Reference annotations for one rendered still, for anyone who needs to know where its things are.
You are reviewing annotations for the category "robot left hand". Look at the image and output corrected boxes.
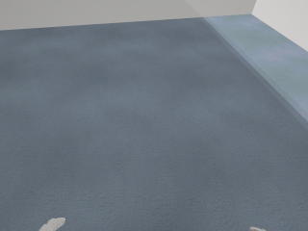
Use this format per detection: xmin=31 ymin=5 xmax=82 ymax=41
xmin=39 ymin=218 xmax=65 ymax=231

